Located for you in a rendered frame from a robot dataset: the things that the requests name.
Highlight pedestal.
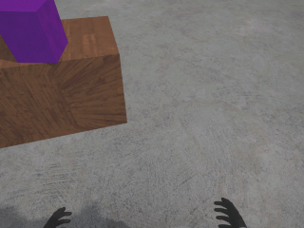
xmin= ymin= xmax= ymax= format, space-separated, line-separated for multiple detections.
xmin=0 ymin=16 xmax=127 ymax=148

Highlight robot left hand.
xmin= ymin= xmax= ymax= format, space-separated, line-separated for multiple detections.
xmin=43 ymin=207 xmax=72 ymax=228

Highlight robot right hand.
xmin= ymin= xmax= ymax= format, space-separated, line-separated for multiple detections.
xmin=214 ymin=198 xmax=247 ymax=228

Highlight carton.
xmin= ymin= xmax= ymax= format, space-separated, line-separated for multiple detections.
xmin=0 ymin=0 xmax=68 ymax=64

